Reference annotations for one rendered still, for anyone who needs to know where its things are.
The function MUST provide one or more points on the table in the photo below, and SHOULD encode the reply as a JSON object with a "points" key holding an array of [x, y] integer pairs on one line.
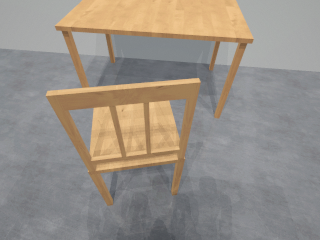
{"points": [[206, 20]]}

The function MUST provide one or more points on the chair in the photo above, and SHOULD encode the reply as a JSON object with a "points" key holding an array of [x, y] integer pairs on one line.
{"points": [[132, 127]]}

